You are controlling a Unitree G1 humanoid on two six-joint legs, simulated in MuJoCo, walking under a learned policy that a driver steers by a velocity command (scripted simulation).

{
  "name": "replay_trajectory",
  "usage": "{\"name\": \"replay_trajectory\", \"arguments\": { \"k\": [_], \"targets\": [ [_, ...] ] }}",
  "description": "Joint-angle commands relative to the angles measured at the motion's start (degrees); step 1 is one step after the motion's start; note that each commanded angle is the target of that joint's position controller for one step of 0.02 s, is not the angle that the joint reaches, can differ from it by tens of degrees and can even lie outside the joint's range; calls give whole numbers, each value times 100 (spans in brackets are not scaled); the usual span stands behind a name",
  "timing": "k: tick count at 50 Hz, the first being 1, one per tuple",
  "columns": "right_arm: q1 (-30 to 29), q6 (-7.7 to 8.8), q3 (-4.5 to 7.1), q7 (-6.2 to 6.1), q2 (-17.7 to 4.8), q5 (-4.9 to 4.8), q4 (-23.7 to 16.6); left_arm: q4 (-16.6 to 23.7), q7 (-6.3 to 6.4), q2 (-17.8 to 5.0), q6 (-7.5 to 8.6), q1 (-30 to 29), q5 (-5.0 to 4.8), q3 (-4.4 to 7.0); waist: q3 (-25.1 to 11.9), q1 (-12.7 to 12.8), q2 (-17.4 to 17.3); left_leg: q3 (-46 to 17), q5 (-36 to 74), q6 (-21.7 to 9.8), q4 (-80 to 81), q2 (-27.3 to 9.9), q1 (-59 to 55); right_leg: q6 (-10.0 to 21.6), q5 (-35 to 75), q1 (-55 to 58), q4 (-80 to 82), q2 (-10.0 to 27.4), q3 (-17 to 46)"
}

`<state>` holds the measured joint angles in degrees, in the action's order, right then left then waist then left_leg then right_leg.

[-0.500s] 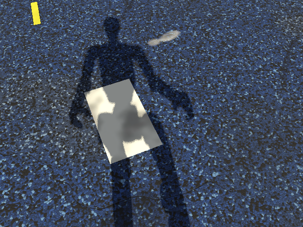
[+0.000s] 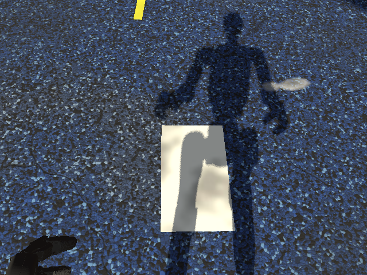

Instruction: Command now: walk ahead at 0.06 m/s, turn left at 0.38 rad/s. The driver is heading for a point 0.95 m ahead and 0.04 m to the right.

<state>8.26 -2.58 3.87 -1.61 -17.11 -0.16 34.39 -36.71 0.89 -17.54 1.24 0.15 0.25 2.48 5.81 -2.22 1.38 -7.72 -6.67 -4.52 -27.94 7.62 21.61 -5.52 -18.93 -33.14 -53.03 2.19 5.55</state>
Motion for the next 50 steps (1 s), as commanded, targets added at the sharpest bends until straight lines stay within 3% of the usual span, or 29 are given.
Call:
{"name": "replay_trajectory", "arguments": {
  "k": [1, 4, 5, 6, 7, 8, 9, 10, 12, 15, 17, 19, 20, 21, 22, 23, 25, 29, 38, 39, 40, 41, 42, 43, 44, 46, 48, 49, 50],
  "targets": [
    [-196, -1, 229, -36, -811, 39, -390, 209, 4, -345, -64, 439, -23, 102, -1491, 152, -688, -1117, 1234, -907, 445, -1331, -330, -21, 344, 1158, 431, -109, -301],
    [-201, -3, 153, 38, -640, 20, -317, 276, -50, -311, -10, 395, -14, 110, -1265, 136, -912, -1408, 551, -762, 208, -1375, -390, 159, 399, 1437, 1352, -131, -331],
    [-267, 2, 108, 48, -534, -6, -304, 239, -89, -239, 34, 542, 7, 111, -1220, 269, -953, -1412, 354, -614, 73, -1285, -317, 269, 821, 1821, 2074, -163, -410],
    [-90, 30, 38, 49, -314, 2, -230, 242, -112, -231, 71, 601, 95, 113, -1143, 302, -833, -1338, -115, -315, -95, -1077, -219, 405, 1446, 2186, 2782, -5, -279],
    [357, 63, -15, 34, -77, 106, -179, 349, -96, -636, 88, 561, 235, 177, -1176, 7, 164, -809, -1316, 121, -1041, -519, 23, 723, 2527, 2480, 3028, 965, 704],
    [544, 93, 68, 31, -291, 27, -188, 317, -86, -753, 84, 377, 354, 186, -919, -239, 1255, -220, -2322, 408, -1365, -118, 351, 1635, 2808, 2030, 3329, 1728, 1620],
    [235, 123, 157, 4, -646, 64, -203, 345, -72, -551, 112, 323, 306, 162, -885, 9, 1223, -130, -2490, 632, -1925, -423, 196, 1979, 2230, 1711, 3557, 1873, 1985],
    [-59, 104, 226, -7, -759, 12, -215, 313, -56, -467, 127, 355, 236, 145, -836, 127, 977, -103, -2379, 715, -2251, -503, 253, 1910, 1936, 1798, 3521, 1655, 1827],
    [-53, 0, 226, -18, -577, 24, -103, 247, -10, -564, 116, 379, 64, 183, -841, 159, 746, -19, -2336, 881, -2616, -642, 433, 1727, 1908, 2063, 3393, 1424, 1439],
    [-44, 9, 43, 39, -16, -11, 44, 142, -22, -398, 15, 416, 26, 162, -906, 193, 721, 346, -2068, 931, -1498, -750, -58, 1476, 2346, 2188, 3134, 884, 680],
    [72, 41, 36, 59, 11, -44, 182, 40, -41, -331, -46, 601, -12, 146, -1097, 190, 855, 547, -1300, 897, -392, -687, -544, 1477, 2578, 2388, 2916, 758, 519],
    [134, 53, 43, 76, -155, 14, 268, -56, -69, -244, -21, 883, -44, 118, -1202, 219, 731, 414, -157, 715, 500, -785, -1242, 1228, 2326, 2249, 2831, 672, 477],
    [84, 51, 78, 55, -421, 65, 194, -50, -100, -189, 41, 958, 19, 90, -1318, 315, 336, 55, 710, 552, 346, -1143, -1595, 989, 1872, 1999, 2706, 558, 341],
    [16, 40, 144, 58, -626, 71, 344, -22, -143, -162, 99, 1136, 74, 87, -1331, 600, -530, 10, 372, 273, -50, -1141, -1307, 749, 1178, 2014, 2736, 163, -135],
    [-35, 56, 98, 86, -331, 61, 286, -43, -159, -270, 117, 841, 135, 94, -1226, 362, -434, 7, -82, 169, 42, -1095, -1035, 571, 895, 2142, 2585, 52, -310],
    [-32, 78, 42, 90, -184, 97, 344, -26, -171, -217, 114, 689, 132, 93, -1086, 346, -383, -25, -317, 201, 134, -1107, -893, 529, 845, 2121, 2577, 22, -356],
    [-16, 134, 48, 66, -254, 98, 412, -46, -142, -131, 60, 655, 106, 74, -831, 320, -331, -9, -308, 292, 162, -1065, -748, 559, 1044, 2034, 2530, 17, -372],
    [132, 197, 4, 7, -191, 75, 562, -142, -84, -101, 14, 770, 74, 84, -675, 334, -378, 3, -330, 337, 162, -1030, -601, 558, 1053, 2070, 2513, 2, -387],
    [256, 246, -36, -47, -86, 54, 906, -452, 11, -88, -8, 888, 44, 112, -637, 298, -217, 66, -172, 352, 124, -951, -690, 478, 1171, 2100, 2525, -3, -416],
    [518, 224, -12, -54, -111, 27, 1049, -573, 18, -56, -28, 1067, 34, 113, -870, 252, -290, 121, -1336, 264, 224, -872, -803, 503, 94, 2113, 2393, -196, -636],
    [720, 202, 60, -46, -303, -35, 1113, -616, 24, -142, -37, 1120, -32, 156, -672, 173, -420, -35, -2990, 62, 387, -901, -675, 565, -1212, 1759, 2168, -360, -777],
    [874, 232, 104, -30, -465, -75, 1099, -558, 32, -188, 2, 986, -84, 176, -267, 45, -590, -515, -4245, -198, 732, -1195, -520, 629, -1886, 1138, 1900, -360, -756],
    [1102, 327, 143, -12, -628, -118, 1122, -421, 22, -106, 107, 757, -176, 160, 42, -89, -976, -1350, -5018, -550, 1283, -1732, -599, 659, -1755, 587, 1401, -378, -846],
    [984, 449, 189, -7, -782, -167, 1128, -309, -5, 45, 245, 585, -287, 129, 319, -48, -1430, -2198, -5095, -885, 1784, -2299, -580, 739, -926, 335, 836, -330, -891],
    [890, 550, 182, -12, -719, -172, 1110, -259, -30, -93, 365, 451, -298, 167, 476, -72, -1463, -2532, -4595, -1037, 1960, -2561, -570, 876, -870, 51, 541, -53, -560],
    [622, 674, 117, 37, -511, -162, 997, -255, -118, -92, 530, 539, -313, 166, 273, 69, -1290, -2206, -3600, -920, 1931, -2561, -944, 1105, -995, 1, 850, 198, -412],
    [98, 638, 109, 101, -523, -223, 889, -684, -180, -16, 577, 1525, -272, 184, -181, 606, -1166, -985, -2880, -543, 1460, -1886, -154, 1106, 56, 2031, 2215, -110, -973],
    [8, 615, 88, 102, -431, -131, 848, -1068, -170, -137, 572, 2285, -195, 284, -481, 895, -833, -486, -2674, -401, 836, -1495, 347, 898, 542, 3204, 2204, -509, -1366],
    [-180, 618, 169, 185, -519, 386, 892, -1319, -208, -401, 394, 3392, 285, 357, -697, 1498, 107, 226, -2382, -319, -846, -819, 1280, 910, -232, 4575, 2758, -208, -781]
  ]
}}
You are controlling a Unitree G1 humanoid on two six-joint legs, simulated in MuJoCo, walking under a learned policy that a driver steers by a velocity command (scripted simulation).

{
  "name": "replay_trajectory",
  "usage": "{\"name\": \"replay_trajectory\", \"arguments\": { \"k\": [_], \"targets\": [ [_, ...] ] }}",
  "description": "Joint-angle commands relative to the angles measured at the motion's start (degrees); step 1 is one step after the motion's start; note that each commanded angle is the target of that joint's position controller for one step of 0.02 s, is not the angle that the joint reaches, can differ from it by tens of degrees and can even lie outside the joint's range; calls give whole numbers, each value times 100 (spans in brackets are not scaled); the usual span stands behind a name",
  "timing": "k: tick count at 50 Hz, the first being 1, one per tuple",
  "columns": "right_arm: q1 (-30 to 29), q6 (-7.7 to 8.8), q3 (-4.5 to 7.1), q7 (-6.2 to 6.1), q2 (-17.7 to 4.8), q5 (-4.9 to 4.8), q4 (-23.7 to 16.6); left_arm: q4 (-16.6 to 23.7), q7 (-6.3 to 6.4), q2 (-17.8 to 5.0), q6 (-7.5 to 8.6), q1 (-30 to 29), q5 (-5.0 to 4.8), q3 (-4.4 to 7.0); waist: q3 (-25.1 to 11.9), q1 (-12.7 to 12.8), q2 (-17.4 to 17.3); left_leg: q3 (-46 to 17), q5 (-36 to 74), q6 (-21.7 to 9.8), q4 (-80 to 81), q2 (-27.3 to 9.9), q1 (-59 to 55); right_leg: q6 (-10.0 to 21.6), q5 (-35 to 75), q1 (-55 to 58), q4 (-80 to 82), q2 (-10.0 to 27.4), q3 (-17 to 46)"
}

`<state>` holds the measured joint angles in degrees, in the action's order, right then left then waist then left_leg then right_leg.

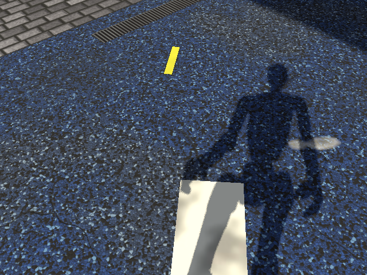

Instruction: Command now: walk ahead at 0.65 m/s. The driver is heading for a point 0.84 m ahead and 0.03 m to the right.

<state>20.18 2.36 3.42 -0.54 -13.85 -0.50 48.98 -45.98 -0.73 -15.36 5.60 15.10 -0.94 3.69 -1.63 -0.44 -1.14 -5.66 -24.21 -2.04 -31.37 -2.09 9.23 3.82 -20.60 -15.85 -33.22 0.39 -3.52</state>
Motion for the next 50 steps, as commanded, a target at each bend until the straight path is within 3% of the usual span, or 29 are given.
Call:
{"name": "replay_trajectory", "arguments": {
  "k": [1, 2, 3, 4, 6, 8, 12, 16, 18, 19, 20, 21, 22, 23, 24, 25, 26, 29, 34, 38, 41, 43, 44, 45, 46, 47, 48, 49, 50],
  "targets": [
    [-1706, 223, 54, 91, -149, 436, -918, -486, -6, -1347, -62, 2787, 564, 378, -182, 1580, 2234, 474, -803, -382, -2972, 702, 3946, 320, -2429, 3463, 1889, 1669, 3110],
    [-1616, 269, 24, 152, -110, 346, -1115, -302, -12, -1063, -153, 2035, 490, 237, 243, 970, 1842, -222, -335, -508, -3697, 648, 4699, 809, -3258, 2734, 2725, 2154, 4999],
    [-1772, 261, 42, 199, -273, 295, -1127, -94, -24, -882, -180, 1294, 412, 197, 860, 589, 826, -135, 472, -522, -4008, 33, 5051, 884, -3174, 2251, 2654, 2253, 4512],
    [-1634, 265, 63, 273, -432, 324, -1014, -15, -41, -759, -142, 1035, 347, 179, 749, 428, 253, 67, 980, -436, -3865, -234, 4700, 794, -2544, 1962, 2514, 1960, 3762],
    [-1374, 184, 51, 390, -419, 412, -868, -51, -35, -518, -60, 953, 296, 72, 599, 253, 413, 251, 1257, -229, -3494, -411, 4066, 624, -1623, 1548, 2728, 1419, 2708],
    [-1589, 78, 3, 459, -324, 369, -957, -257, -16, -375, 18, 1266, 247, 20, 759, 286, 622, 489, 1543, -108, -3345, -384, 4140, 630, -783, 1520, 2918, 1186, 2159],
    [-2569, 34, -123, 480, -254, 288, -1320, -450, 12, -413, 51, 1588, 190, 9, 1000, 420, 513, 885, 2055, 11, -1776, -220, 3868, 638, 787, 1455, 3197, 959, 1249],
    [-3069, 27, -193, 464, -261, 241, -1529, -687, 42, -569, 84, 1742, 154, 1, 1080, 428, 619, 1254, 2218, -291, -647, -5, 2957, 619, 2777, 1772, 3439, 1194, 718],
    [-2809, 26, -166, 364, -345, 261, -1471, -777, 52, -722, 81, 1691, 149, 6, 747, 193, 766, 1468, 1847, -535, -411, 387, 2064, 517, 5526, 2048, 2667, 1228, 350],
    [-2361, 31, -110, 297, -480, 272, -1360, -835, 85, -862, 58, 1702, 179, 31, 385, -70, 928, 1511, 1567, -640, -477, 611, 1440, 465, 6937, 2176, 1912, 1303, 257],
    [-1338, 42, -9, 217, -695, 257, -1072, -864, 131, -1028, 1, 1610, 223, 76, -163, -573, 1049, 1443, 1222, -758, -495, 781, 367, 392, 7565, 2028, 738, 1357, 182],
    [-32, 59, 111, 128, -914, 251, -637, -816, 161, -1105, -59, 1353, 226, 103, -750, -1204, 903, 1240, 1199, -867, -209, 667, -1149, 293, 6990, 1329, -803, 1179, 56],
    [979, 75, 263, 27, -1415, 361, -394, -646, 135, -653, -70, 1327, 277, 10, -1464, -1419, 155, -203, -760, -945, -140, -574, -2665, 315, 4270, -53, -2974, 709, 48],
    [807, 105, 305, 64, -1670, 409, -375, -371, 7, 86, 24, 1685, 35, -131, -2079, -667, -1538, -3767, -3193, -1320, 1295, -1919, -3468, 177, -302, -1917, -4823, -342, 651],
    [254, 91, 292, 116, -1395, 322, -398, -264, 20, -477, 63, 1108, 75, -20, -1312, -695, -905, -4207, -3103, -1292, 2003, -1777, -2913, 365, 38, -2721, -5137, -136, 1068],
    [-126, 141, 207, 111, -1018, 302, -349, -126, 15, -563, 74, 569, 67, 5, -398, -513, -323, -3053, -1901, -1279, 1860, -1646, -2067, 372, 580, -2909, -5001, 201, 901],
    [-253, 207, 152, 130, -746, 295, -254, -111, -8, -438, 81, 462, 107, -46, 28, -294, 143, -2350, -928, -1232, 1961, -1420, -1160, 356, 747, -2611, -4622, 403, 867],
    [-309, 369, 4, 100, -327, 217, 13, -88, -170, -67, -164, 557, 333, -149, 411, 292, -119, -1227, -375, -996, 2398, -877, 199, 142, 738, -2010, -3938, 739, 888],
    [287, 529, -14, 176, -464, 93, 254, 572, -253, -135, -231, -1205, 337, -252, 1212, 67, 81, -23, 1410, -977, 3082, -370, 522, -117, 1980, -2734, -2124, 842, 210],
    [830, 624, -24, 121, -688, -25, 473, 782, -330, -69, -160, -1982, 227, -369, 1213, -147, 178, 477, 3734, -761, 3515, -449, 102, 81, 3343, -1534, -320, 435, -320],
    [1038, 551, -10, 50, -1012, 65, 601, 795, -227, -305, -147, -1980, 255, -317, 712, -69, -102, 717, 6817, -575, 2693, -628, -1450, 294, 2802, -1232, 119, -107, -601],
    [1070, 388, 24, -82, -1198, 235, 701, 492, -104, -546, -100, -854, 337, -228, -25, 482, -448, 709, 8491, -409, 798, -742, -1895, 441, 2046, -136, 204, -552, -521],
    [877, 310, 44, -128, -1268, 235, 705, 101, -27, -682, -50, 334, 358, -154, -539, 1021, -535, 803, 8230, -330, -695, -655, -1672, 542, 2473, 1000, 626, -460, -382],
    [776, 313, -4, -133, -1052, 190, 582, -168, 66, -1010, -32, 1271, 481, -42, -1110, 1300, -520, 822, 6457, -306, -2358, -415, -590, 694, 2775, 2483, 287, 320, 240],
    [1814, 318, -252, -29, 145, -166, 435, -237, 67, -1620, 3, 1336, 642, 129, -2146, 527, 1643, 756, -482, 29, -5560, 777, 2238, 1981, 5615, 5020, -243, 2797, 3268],
    [1438, 345, -57, -142, -780, -131, 526, -231, -8, -1330, -71, 1494, 284, 185, -3141, 946, 292, -223, -599, -148, -6046, 839, 2267, 1991, 6384, 4926, 25, 2520, 3791],
    [529, 431, -82, 5, -776, -167, 330, -57, -44, -824, 16, 774, 39, 15, -2275, 1013, 859, -680, -687, -24, -5734, 513, 2782, 1807, 5765, 4448, 509, 2105, 2924],
    [42, 455, -91, 21, -791, -233, 41, -32, -54, -704, 74, 140, 3, -8, -1248, 674, 459, -347, -334, 15, -5190, 140, 2865, 1565, 5204, 3265, 919, 1860, 2290],
    [-321, 412, -50, 13, -800, -200, 32, -25, -36, -509, 115, -247, 49, -62, -535, 465, 116, -117, -118, 91, -4903, 23, 2777, 1429, 5093, 2194, 1281, 1680, 1918]
  ]
}}
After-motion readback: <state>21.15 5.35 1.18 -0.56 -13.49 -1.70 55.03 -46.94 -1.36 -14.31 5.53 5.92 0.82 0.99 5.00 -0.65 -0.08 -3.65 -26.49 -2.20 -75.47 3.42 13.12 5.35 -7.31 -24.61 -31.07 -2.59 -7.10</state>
